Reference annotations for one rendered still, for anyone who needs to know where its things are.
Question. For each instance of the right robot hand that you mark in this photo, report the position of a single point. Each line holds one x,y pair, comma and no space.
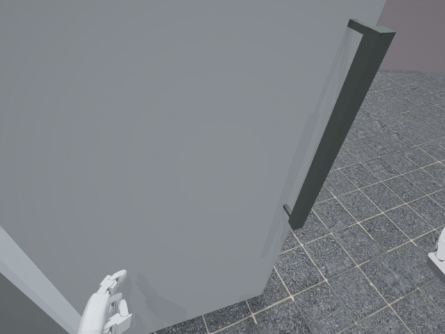
436,260

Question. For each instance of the left robot hand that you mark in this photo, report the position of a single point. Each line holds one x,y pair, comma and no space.
98,311

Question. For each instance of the handle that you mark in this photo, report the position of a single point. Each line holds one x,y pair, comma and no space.
370,53

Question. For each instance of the fridge door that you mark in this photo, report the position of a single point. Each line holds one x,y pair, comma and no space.
163,137

